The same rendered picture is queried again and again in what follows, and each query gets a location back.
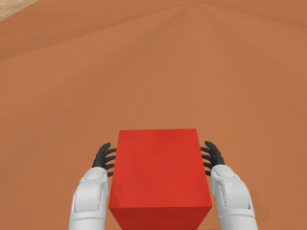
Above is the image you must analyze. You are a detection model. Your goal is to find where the carton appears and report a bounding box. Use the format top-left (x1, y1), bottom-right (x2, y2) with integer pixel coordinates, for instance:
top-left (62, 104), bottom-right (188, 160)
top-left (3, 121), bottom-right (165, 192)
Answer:
top-left (108, 128), bottom-right (213, 230)

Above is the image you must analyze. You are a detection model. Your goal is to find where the robot right forearm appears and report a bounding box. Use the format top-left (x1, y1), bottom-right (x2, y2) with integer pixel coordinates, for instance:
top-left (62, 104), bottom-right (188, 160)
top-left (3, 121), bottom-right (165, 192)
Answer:
top-left (210, 164), bottom-right (258, 230)

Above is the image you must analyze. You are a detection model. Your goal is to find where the robot left forearm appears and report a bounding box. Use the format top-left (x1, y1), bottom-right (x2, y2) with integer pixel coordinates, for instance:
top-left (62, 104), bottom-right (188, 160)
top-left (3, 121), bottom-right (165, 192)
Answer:
top-left (68, 167), bottom-right (109, 230)

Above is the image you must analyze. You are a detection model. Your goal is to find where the robot left hand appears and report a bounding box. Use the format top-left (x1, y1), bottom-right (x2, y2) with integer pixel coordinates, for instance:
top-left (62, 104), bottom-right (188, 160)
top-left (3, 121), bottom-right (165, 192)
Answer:
top-left (92, 143), bottom-right (117, 177)

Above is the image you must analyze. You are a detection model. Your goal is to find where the robot right hand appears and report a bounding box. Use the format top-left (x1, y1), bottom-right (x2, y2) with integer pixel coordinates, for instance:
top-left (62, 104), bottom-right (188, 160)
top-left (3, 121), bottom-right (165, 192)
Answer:
top-left (200, 141), bottom-right (225, 176)

